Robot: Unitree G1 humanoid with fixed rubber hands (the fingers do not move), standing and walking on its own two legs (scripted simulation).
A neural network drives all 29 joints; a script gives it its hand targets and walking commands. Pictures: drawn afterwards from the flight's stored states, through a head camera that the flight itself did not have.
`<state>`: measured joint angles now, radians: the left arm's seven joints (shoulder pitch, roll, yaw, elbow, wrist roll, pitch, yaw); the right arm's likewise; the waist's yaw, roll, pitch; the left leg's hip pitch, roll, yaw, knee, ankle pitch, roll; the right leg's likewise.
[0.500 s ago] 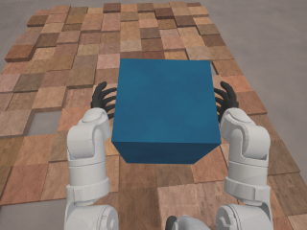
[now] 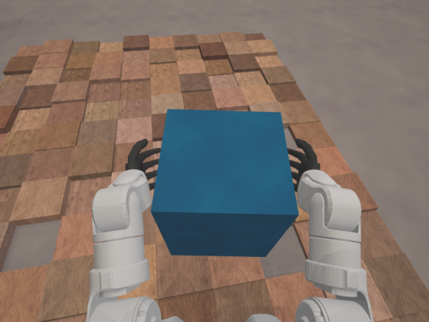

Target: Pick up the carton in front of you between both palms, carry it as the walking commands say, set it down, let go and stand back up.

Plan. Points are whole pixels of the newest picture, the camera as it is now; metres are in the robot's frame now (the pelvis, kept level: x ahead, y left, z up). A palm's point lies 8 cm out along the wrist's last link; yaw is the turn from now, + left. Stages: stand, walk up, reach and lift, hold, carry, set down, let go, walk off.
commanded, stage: carry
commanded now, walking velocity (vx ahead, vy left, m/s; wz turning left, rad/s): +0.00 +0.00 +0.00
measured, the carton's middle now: (221, 190) +0.35 -0.01 +0.03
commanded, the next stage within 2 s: none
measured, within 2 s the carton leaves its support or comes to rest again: neither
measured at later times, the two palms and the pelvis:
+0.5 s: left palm (138, 83) +0.56 +0.16 +0.14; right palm (274, 78) +0.56 -0.14 +0.14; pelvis +0.20 +0.01 +0.00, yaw -1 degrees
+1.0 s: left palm (133, 77) +0.63 +0.18 +0.11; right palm (255, 78) +0.62 -0.12 +0.11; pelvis +0.28 +0.04 +0.00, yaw -1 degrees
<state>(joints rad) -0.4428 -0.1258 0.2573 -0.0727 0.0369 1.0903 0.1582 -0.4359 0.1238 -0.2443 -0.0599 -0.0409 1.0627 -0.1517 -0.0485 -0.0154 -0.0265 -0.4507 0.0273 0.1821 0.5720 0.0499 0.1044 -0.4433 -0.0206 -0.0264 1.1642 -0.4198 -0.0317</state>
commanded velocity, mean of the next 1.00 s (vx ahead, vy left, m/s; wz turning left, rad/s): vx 0.00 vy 0.00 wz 0.00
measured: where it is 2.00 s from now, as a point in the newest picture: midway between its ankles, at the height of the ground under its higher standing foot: (206, 317)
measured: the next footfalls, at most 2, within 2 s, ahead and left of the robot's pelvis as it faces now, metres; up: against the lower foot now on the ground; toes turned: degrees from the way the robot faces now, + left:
right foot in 0.22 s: +0.24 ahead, -0.09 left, -0.01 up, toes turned -6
left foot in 0.78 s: +0.31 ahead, +0.12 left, +0.00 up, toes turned +2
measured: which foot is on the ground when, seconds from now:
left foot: down 0.00-0.66, up 0.68-0.76, down 0.78-1.00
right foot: up 0.00-0.20, down 0.22-1.00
